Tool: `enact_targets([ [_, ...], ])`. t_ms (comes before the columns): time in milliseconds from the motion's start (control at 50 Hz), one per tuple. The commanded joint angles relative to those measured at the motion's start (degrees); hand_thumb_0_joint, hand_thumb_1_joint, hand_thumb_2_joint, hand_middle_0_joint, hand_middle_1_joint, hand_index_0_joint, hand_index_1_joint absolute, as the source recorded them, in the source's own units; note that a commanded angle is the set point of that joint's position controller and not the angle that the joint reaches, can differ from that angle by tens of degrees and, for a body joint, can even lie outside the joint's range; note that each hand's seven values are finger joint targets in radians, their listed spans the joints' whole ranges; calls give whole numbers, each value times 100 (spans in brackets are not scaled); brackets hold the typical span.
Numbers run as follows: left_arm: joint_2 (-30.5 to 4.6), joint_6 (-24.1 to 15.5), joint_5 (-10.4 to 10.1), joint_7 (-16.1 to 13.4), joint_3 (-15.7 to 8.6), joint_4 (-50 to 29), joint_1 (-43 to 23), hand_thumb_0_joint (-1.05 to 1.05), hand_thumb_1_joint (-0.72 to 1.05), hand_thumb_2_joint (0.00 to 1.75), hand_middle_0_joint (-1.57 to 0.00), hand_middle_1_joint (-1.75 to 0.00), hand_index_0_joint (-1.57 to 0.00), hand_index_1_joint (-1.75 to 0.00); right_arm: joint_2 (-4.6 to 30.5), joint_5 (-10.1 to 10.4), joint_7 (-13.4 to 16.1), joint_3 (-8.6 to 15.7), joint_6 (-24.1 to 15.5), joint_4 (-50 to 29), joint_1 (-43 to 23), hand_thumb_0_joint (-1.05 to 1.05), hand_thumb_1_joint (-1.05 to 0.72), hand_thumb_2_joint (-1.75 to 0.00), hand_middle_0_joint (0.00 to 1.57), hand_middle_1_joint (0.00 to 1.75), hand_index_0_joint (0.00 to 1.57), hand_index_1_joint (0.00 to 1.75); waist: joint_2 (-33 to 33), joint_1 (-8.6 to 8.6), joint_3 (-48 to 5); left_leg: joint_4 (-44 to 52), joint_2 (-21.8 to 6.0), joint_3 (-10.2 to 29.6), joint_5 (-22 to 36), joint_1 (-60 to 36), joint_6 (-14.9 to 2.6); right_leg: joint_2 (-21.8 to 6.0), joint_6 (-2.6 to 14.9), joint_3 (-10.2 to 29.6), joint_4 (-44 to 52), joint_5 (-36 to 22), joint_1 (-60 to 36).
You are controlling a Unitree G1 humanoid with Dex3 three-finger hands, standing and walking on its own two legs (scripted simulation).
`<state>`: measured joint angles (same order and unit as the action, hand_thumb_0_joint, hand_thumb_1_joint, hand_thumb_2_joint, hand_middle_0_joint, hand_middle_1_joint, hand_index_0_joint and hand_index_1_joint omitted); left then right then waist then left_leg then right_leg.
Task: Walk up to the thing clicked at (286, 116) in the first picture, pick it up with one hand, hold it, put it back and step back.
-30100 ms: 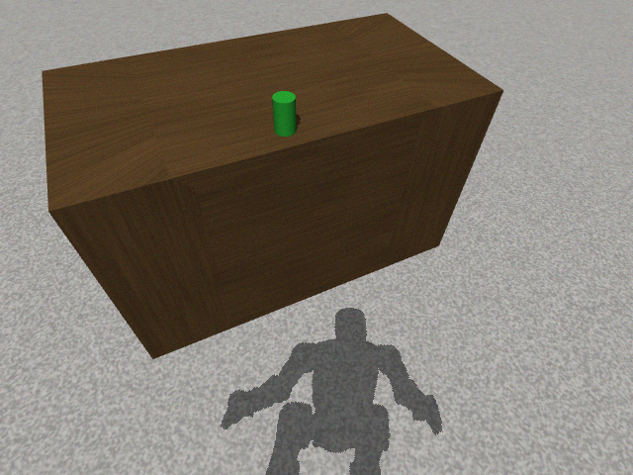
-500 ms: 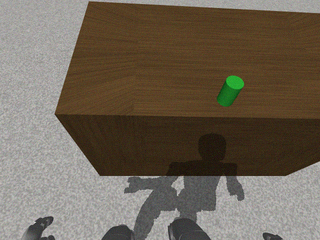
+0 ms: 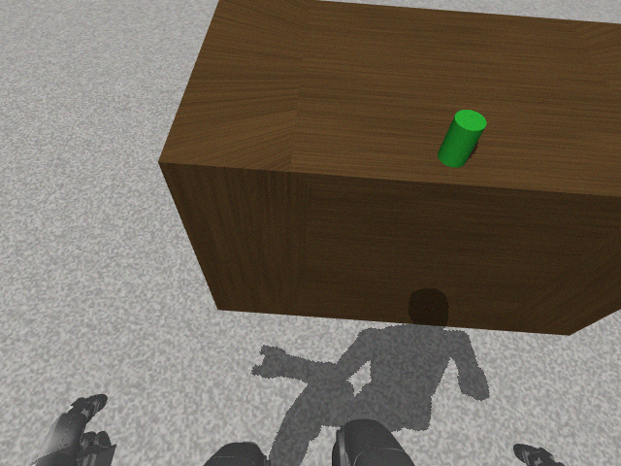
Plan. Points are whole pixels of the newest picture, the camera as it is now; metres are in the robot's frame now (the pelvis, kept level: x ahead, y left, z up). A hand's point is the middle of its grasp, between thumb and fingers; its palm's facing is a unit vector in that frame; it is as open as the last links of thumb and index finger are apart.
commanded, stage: step back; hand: right
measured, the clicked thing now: (460, 139) +0.63 -0.25 -0.01
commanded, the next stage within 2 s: none
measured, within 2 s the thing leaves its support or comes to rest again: neither
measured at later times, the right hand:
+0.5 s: hand out of the picture -0.06 -0.32 -0.14, palm faces +0.02 +0.92 -0.38, open 7.4 cm
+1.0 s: hand out of the picture -0.20 -0.31 -0.13, palm faces -0.03 +0.92 -0.40, open 7.4 cm
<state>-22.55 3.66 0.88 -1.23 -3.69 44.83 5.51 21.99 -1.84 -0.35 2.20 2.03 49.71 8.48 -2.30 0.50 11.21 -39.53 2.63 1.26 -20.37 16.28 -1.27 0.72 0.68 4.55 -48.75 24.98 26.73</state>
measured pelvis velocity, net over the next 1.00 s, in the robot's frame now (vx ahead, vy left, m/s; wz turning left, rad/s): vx -0.33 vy -0.04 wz -0.06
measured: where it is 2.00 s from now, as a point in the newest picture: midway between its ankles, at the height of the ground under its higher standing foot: outside the picture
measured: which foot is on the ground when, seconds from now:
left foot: down 0.00-0.34, up 0.36-0.66, down 0.68-1.00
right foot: up 0.00-0.30, down 0.32-0.70, up 0.72-1.00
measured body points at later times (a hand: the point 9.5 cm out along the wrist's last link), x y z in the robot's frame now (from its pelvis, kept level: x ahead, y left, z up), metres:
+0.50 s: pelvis -0.15 -0.04 +0.01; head -0.10 -0.06 +0.46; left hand -0.06 +0.27 -0.09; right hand -0.06 -0.36 -0.12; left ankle -0.13 +0.11 -0.64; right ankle -0.14 -0.15 -0.72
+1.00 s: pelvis -0.33 -0.04 +0.00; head -0.27 -0.04 +0.45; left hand -0.23 +0.28 -0.11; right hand -0.20 -0.35 -0.10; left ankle -0.24 +0.09 -0.72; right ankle -0.38 -0.16 -0.70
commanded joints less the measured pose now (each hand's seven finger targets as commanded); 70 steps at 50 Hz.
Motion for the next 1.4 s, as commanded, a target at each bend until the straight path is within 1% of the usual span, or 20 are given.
enact_targets([
  [0, -1038, -106, -77, -85, -398, -268, 232, 0, 90, 90, -20, -30, -20, -30, 1551, -50, 167, 418, -188, -491, -396, 0, -90, -90, 20, 30, 20, 30, 614, 134, -1045, 1852, -1931, 1754, 2541, 27, -1243, 632, 74, 886, -2493, 661, 204],
  [260, -900, -251, 36, 78, -374, 210, 1355, 0, 90, 90, -20, -30, -20, -30, 1621, 59, 153, 493, 14, -800, -276, 0, -90, -90, 20, 30, 20, 30, 1422, 150, -1708, 816, -1521, 825, 2042, -394, -902, 97, -16, -545, 2096, -753, -1650],
  [300, -1376, -304, 187, 80, -527, 226, 1371, 0, 90, 90, -20, -30, -20, -30, 1177, 143, 130, 359, 60, -841, -183, 0, -90, -90, 20, 30, 20, 30, 249, 92, -1282, -31, -683, 701, 253, 1286, -232, -727, 344, 1036, 2727, -433, -2093],
  [320, -2016, -282, 143, 97, -665, 31, 1069, 0, 90, 90, -20, -30, -20, -30, 1009, 186, 196, 342, 39, -949, -481, 0, -90, -90, 20, 30, 20, 30, -1210, 358, -1047, -1501, 340, 311, -1264, 1464, 113, -2124, 1297, 2595, 3282, -647, -945],
  [340, -2162, -318, 176, 68, -666, -163, 695, 0, 90, 90, -20, -30, -20, -30, 1243, 153, 248, 446, 66, -899, -533, 0, -90, -90, 20, 30, 20, 30, -1154, 350, -690, -2667, 112, 969, -1506, 1215, 197, -2660, 1748, 3164, 3472, -754, 44],
  [400, -1393, -334, 147, -14, -478, -305, -195, 0, 90, 90, -20, -30, -20, -30, 1199, 241, 240, 382, 12, -495, 176, 0, -90, -90, 20, 30, 20, 30, -377, -252, -777, -3177, 423, 931, -660, 1168, 166, -1450, 1054, 839, 2439, -2655, -530],
  [540, -1325, -264, 140, -144, -447, -285, 662, 0, 90, 90, -20, -30, -20, -30, 1039, 80, 233, 304, -48, -595, 19, 0, -90, -90, 20, 30, 20, 30, -817, 374, -1251, -1302, 51, 393, -1107, 1363, 272, -1693, 1212, 919, 1920, -3885, -2441],
  [640, -1396, -145, 8, -90, -352, -462, 44, 0, 90, 90, -20, -30, -20, -30, 1111, 55, 165, 414, -77, -185, 963, 0, -90, -90, 20, 30, 20, 30, -633, -135, -1709, 1368, -93, -173, 527, -314, -18, -1474, 738, 615, 1310, -3037, -1715],
  [700, -1183, -128, -3, -144, -363, -514, -302, 0, 90, 90, -20, -30, -20, -30, 2246, -32, 95, 637, -83, -452, 390, 0, -90, -90, 20, 30, 20, 30, 1573, -382, -1328, 2118, -2629, 3197, 2154, 194, -1741, 282, -46, 100, -1457, 1415, -115],
  [760, -1067, -79, -103, -132, -350, -107, 241, 0, 90, 90, -20, -30, -20, -30, 1494, -84, 182, 390, -111, -491, -335, 0, -90, -90, 20, 30, 20, 30, 656, 185, -1087, 1679, -1770, 1463, 2822, 108, -1184, 537, 79, 724, -2656, 620, 68],
  [880, -983, -184, 20, -9, -285, -22, 452, 0, 90, 90, -20, -30, -20, -30, 1361, -47, 160, 417, -49, -577, -93, 0, -90, -90, 20, 30, 20, 30, 1248, -85, -1163, 1412, -1776, 1207, 2658, -858, -1371, 186, -264, 6, -780, 594, -108],
  [980, -884, -316, 56, 3, -267, 412, 1210, 0, 90, 90, -20, -30, -20, -30, 1525, 59, 108, 426, 135, -581, -307, 0, -90, -90, 20, 30, 20, 30, 1319, 195, -1872, 736, -1514, 821, 2224, -732, -873, 105, -7, -649, 2599, -832, -1654],
  [1020, -1638, -399, 199, -13, -485, 383, 1190, 0, 90, 90, -20, -30, -20, -30, 894, 109, 81, 224, 116, -679, -201, 0, -90, -90, 20, 30, 20, 30, -559, 137, -1363, -540, -284, 415, -278, 1492, -113, -1227, 397, 1695, 2884, -885, -2169],
  [1040, -2238, -372, 218, -22, -614, 199, 796, 0, 90, 90, -20, -30, -20, -30, 953, 104, 198, 302, 132, -772, -570, 0, -90, -90, 20, 30, 20, 30, -1254, 484, -1102, -1825, 191, 719, -1539, 1479, 128, -2553, 1524, 2878, 3214, -1258, -810],
  [1060, -2129, -408, 160, -52, -606, 65, 503, 0, 90, 90, -20, -30, -20, -30, 1222, 113, 223, 419, 167, -713, -567, 0, -90, -90, 20, 30, 20, 30, -802, 332, -771, -2779, -5, 1314, -1458, 1285, 194, -2751, 1728, 2961, 3330, -1179, -108],
  [1120, -1360, -441, 172, -94, -388, 12, -83, 0, 90, 90, -20, -30, -20, -30, 1161, 163, 190, 355, 85, -362, 14, 0, -90, -90, 20, 30, 20, 30, -166, -164, -919, -3076, 317, 925, -514, 1141, 216, -1438, 1020, 720, 2379, -2320, -678],
  [1260, -1555, -482, 218, -4, -505, 258, 809, 0, 90, 90, -20, -30, -20, -30, 1155, -35, 55, 347, -72, -272, -288, 0, -90, -90, 20, 30, 20, 30, -859, 521, -877, -609, -137, 342, -1111, 1316, 291, -1642, 1046, 1418, 2952, 1426, -1898],
  [1340, -1490, -407, 175, 71, -379, 233, 293, 0, 90, 90, -20, -30, -20, -30, 1087, 5, -13, 432, -204, 328, 678, 0, -90, -90, 20, 30, 20, 30, -612, -67, -1006, 1563, -88, -278, -159, -933, -74, -1339, 674, 608, 2652, 1209, -575],
  [1360, -1200, -391, 176, 85, -259, 256, 469, 0, 90, 90, -20, -30, -20, -30, 1211, -42, 6, 502, -247, 443, 865, 0, -90, -90, 20, 30, 20, 30, 103, -154, -1056, 1886, -279, 235, -366, -1543, -153, -993, 462, 195, 1929, 1199, 23],
  [1380, -798, -408, 71, 113, -134, 183, 302, 0, 90, 90, -20, -30, -20, -30, 1636, -116, 29, 557, -301, 357, 787, 0, -90, -90, 20, 30, 20, 30, 1448, -273, -972, 2658, -1602, 2707, -2386, -1456, -680, -246, -50, -438, 759, 935, 1061],
])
